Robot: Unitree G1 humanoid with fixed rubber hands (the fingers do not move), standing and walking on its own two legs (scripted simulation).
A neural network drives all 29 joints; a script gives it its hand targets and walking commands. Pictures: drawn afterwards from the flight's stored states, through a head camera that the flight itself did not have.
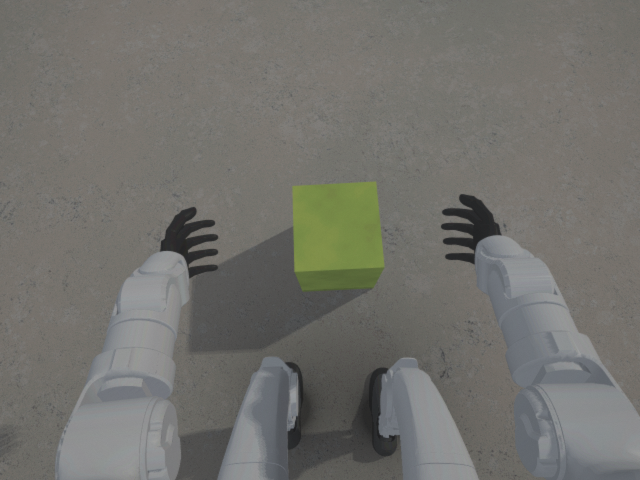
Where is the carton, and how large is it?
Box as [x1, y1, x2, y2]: [292, 182, 384, 291]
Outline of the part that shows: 375,182 292,186 294,271 303,291 373,287 384,267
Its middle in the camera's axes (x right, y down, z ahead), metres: +0.04 +0.01 +1.01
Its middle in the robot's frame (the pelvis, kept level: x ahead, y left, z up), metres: +0.55 +0.00 -0.56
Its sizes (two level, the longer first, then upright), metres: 0.210 0.200 0.250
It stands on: the floor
